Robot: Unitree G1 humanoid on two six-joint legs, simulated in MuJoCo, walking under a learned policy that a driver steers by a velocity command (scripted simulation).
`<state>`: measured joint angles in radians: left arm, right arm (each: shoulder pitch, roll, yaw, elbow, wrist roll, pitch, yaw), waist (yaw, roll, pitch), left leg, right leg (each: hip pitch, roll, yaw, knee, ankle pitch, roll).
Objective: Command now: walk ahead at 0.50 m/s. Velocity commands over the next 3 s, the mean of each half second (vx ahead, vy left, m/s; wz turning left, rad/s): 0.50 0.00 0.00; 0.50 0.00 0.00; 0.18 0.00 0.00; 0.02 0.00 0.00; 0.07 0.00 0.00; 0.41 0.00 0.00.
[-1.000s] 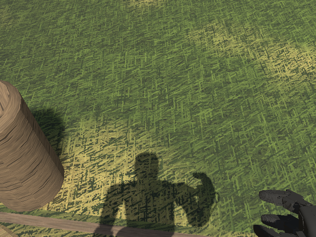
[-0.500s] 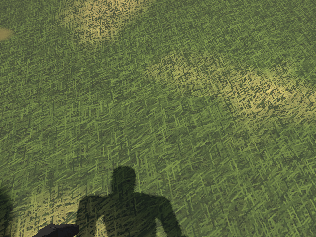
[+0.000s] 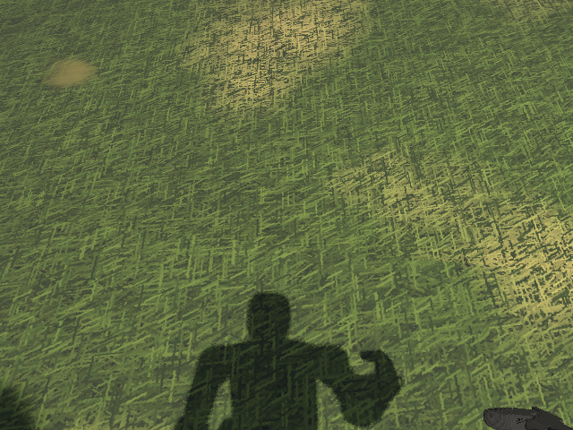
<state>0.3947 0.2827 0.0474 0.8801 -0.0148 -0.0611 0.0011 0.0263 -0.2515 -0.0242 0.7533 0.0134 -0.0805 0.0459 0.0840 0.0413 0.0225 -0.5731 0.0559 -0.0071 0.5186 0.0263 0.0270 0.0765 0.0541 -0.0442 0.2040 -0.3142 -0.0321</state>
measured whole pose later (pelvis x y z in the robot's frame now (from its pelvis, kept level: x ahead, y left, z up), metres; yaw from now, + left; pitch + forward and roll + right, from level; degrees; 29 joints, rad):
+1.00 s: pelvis +0.54 -0.02 +0.01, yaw +0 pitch +1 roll -2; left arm 0.38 0.25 0.05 0.91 -0.01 -0.07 0.00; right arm 0.09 -0.26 -0.05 0.84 0.01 -0.06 0.02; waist 0.07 0.04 0.02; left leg -0.65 0.11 -0.04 0.60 0.10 0.01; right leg 0.00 0.06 -0.05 0.23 -0.24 -0.05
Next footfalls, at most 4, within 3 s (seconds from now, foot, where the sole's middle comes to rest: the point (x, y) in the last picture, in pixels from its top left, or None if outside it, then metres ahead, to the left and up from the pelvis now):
0.06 left None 0.22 0.12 -0.77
0.58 right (378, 422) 0.50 -0.12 -0.77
1.10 left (287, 300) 0.80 0.11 -0.77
1.44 right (383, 323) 0.75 -0.13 -0.77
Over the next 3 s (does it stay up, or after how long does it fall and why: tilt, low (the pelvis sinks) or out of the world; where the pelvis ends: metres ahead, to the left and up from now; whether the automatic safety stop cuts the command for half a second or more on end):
stays up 0.94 0.00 -0.02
